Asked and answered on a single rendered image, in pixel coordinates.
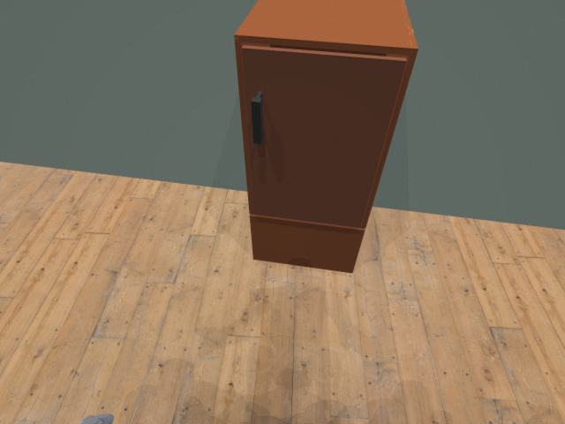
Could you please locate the cupboard door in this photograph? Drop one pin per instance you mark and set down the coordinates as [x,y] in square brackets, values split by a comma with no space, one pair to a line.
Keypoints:
[325,117]

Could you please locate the handle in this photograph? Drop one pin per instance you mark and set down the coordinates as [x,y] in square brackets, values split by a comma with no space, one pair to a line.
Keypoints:
[257,125]

